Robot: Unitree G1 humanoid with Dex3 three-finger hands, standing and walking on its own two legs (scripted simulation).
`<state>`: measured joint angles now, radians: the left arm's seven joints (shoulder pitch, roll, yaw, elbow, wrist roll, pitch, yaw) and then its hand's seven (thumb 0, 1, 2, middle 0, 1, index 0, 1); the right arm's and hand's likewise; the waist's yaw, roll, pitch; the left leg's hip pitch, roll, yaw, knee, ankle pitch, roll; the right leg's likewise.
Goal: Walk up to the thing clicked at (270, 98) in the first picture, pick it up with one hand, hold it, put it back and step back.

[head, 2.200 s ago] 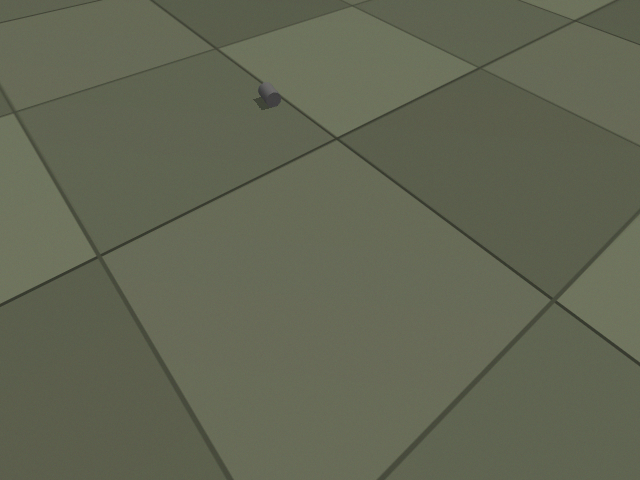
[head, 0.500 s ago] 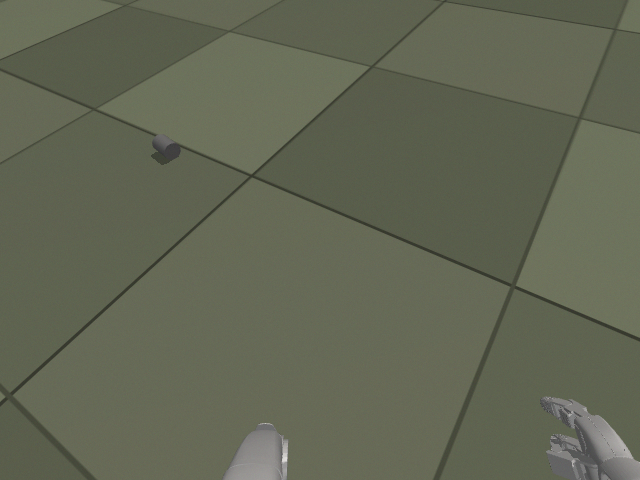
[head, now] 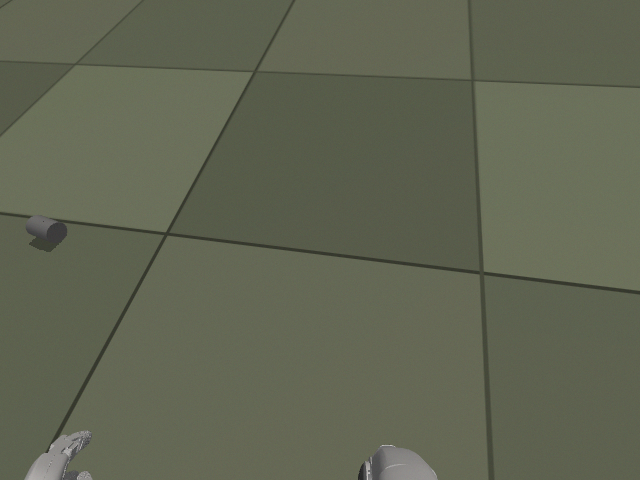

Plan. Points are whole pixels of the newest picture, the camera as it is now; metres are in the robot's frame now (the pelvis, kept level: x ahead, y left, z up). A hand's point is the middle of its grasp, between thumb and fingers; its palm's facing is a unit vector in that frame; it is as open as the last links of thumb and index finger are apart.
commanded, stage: walk up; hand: left
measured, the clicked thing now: (46, 228) +1.22 +1.06 -0.71
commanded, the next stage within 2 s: none
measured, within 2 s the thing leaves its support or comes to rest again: neither
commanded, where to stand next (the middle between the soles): +0.74 +1.11 m, yaw -28 degrees
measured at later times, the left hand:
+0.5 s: hand out of the picture +0.25 +0.53 -0.14, palm faces -0.15 -0.81 -0.57, open 7.4 cm
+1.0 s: hand out of the picture +0.47 +0.65 -0.10, palm faces -0.18 -0.77 -0.61, open 7.3 cm
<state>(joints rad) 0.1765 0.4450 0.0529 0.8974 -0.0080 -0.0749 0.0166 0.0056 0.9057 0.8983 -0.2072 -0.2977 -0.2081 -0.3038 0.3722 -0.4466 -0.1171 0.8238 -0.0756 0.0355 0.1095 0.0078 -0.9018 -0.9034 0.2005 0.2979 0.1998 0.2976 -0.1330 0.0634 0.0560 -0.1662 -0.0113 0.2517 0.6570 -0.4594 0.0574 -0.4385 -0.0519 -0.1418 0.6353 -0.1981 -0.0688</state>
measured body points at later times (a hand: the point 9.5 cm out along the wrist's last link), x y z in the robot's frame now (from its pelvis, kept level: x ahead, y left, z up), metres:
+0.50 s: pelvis +0.19 +0.20 -0.01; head +0.23 +0.20 +0.44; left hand +0.26 +0.57 -0.10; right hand +0.29 -0.14 -0.10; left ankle +0.26 +0.32 -0.72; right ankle +0.12 -0.01 -0.66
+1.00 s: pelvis +0.33 +0.35 -0.01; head +0.34 +0.30 +0.44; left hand +0.48 +0.69 -0.06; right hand +0.35 +0.01 -0.14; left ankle +0.41 +0.52 -0.67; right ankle +0.35 +0.18 -0.72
